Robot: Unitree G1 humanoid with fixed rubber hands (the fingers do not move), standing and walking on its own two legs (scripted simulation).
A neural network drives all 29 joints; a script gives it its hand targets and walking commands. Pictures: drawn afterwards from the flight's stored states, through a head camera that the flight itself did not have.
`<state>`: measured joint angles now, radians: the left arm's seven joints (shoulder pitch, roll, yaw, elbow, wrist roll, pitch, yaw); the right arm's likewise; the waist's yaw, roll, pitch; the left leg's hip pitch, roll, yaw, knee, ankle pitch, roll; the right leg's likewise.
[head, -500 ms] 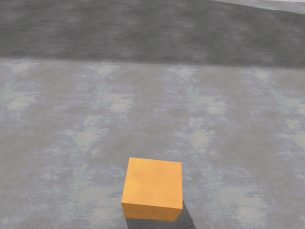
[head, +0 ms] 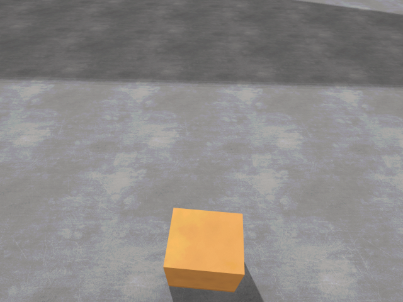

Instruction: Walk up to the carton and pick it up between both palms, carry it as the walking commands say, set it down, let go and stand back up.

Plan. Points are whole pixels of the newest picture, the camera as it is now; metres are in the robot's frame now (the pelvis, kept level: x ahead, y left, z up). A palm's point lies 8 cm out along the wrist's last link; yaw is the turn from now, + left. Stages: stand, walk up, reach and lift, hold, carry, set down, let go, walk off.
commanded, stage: reach and lift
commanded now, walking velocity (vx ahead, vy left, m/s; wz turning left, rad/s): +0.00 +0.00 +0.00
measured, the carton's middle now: (204, 251) +0.44 -0.01 -0.62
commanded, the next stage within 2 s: none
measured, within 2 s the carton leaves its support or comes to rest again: neither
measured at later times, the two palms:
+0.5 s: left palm (94, 289) +0.18 +0.24 -0.13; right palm (304, 292) +0.19 -0.23 -0.14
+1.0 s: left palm (124, 234) +0.32 +0.22 -0.17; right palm (286, 242) +0.32 -0.22 -0.17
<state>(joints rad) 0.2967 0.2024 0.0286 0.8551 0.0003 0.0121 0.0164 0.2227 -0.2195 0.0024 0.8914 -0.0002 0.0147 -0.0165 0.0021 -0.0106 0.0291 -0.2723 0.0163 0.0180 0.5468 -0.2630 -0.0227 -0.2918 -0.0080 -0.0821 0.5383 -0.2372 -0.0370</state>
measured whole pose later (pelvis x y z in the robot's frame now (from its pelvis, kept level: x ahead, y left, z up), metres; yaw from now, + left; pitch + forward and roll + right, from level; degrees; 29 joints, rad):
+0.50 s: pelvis +0.01 +0.00 -0.02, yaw +0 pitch +6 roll +0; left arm 0.06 0.21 0.06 0.67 0.00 0.11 -0.05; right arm 0.00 -0.22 0.00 0.71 0.00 0.10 0.03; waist 0.00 0.03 0.08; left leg -0.49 0.02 0.02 0.78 -0.39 -0.02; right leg -0.52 -0.01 -0.08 0.78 -0.36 -0.04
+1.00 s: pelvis -0.06 +0.00 -0.09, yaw -1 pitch +22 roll +0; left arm -0.55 0.26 0.14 0.68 -0.01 0.19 0.00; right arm -0.63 -0.23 -0.13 0.76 0.00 0.20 -0.02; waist 0.00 0.02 0.08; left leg -1.09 0.04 0.02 1.08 -0.38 -0.02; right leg -1.11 -0.01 -0.08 1.05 -0.33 -0.05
